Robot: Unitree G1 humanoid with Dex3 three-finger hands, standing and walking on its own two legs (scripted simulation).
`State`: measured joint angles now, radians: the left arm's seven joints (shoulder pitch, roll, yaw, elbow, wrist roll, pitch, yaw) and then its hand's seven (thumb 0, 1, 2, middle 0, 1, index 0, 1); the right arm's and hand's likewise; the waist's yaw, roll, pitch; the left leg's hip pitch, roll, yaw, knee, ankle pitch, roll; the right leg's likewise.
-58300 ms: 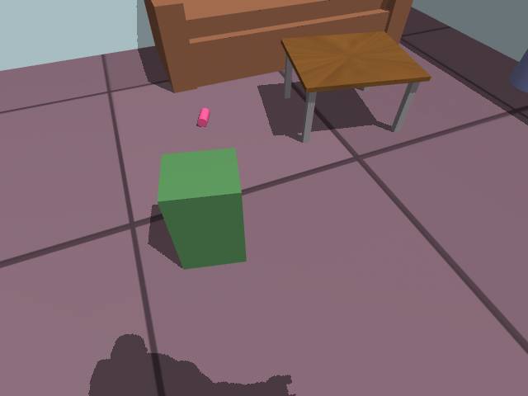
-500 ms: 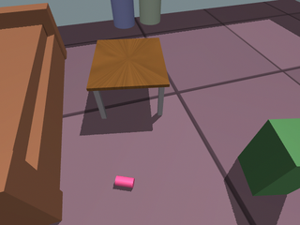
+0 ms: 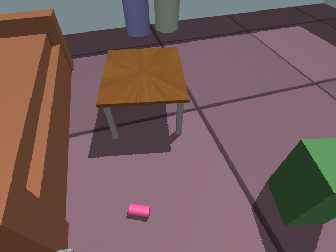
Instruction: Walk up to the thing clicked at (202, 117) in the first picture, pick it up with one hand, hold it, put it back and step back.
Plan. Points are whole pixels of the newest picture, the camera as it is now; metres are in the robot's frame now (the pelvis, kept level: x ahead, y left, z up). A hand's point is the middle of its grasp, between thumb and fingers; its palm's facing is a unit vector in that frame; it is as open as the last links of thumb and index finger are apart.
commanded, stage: stand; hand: left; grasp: from above
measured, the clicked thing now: (139, 210) +0.46 +0.19 -0.75
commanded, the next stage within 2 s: rise first in 1.22 s
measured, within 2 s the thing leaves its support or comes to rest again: neither
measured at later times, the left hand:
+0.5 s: hand out of the picture +0.06 +0.25 -0.16, palm faces -0.02 -0.94 -0.34, open 7.4 cm
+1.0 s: hand out of the picture +0.08 +0.25 -0.15, palm faces -0.02 -0.94 -0.34, open 7.4 cm
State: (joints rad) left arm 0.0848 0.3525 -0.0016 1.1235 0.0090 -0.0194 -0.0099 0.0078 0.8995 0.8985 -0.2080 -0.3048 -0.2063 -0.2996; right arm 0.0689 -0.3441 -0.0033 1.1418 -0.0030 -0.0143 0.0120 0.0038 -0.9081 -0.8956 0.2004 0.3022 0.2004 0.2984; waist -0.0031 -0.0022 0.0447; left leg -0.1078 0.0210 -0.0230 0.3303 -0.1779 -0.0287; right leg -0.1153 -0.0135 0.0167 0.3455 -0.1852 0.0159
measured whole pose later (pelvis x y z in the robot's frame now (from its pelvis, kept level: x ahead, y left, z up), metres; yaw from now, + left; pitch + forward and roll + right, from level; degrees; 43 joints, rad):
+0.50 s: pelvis +0.00 -0.01 +0.00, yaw +0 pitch -2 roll +0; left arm 0.12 0.35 0.00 1.14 0.01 -0.01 -0.01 0.01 0.90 0.90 -0.21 -0.30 -0.21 -0.30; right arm 0.10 -0.35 0.00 1.16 0.00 0.00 0.01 0.00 -0.91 -0.90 0.20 0.30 0.20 0.30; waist 0.00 0.00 0.06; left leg -0.12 0.03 -0.03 0.32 -0.17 -0.04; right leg -0.12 -0.01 0.01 0.34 -0.18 0.01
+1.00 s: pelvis +0.00 -0.01 +0.00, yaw +0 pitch -2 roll +0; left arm 0.11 0.35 0.00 1.12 0.01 -0.01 -0.01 0.01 0.90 0.90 -0.21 -0.30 -0.21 -0.30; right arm 0.10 -0.35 0.00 1.14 -0.01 -0.01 0.01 0.00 -0.91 -0.90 0.20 0.30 0.20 0.30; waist 0.00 0.00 0.05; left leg -0.10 0.03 -0.03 0.32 -0.18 -0.04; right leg -0.11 0.00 0.01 0.34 -0.19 0.00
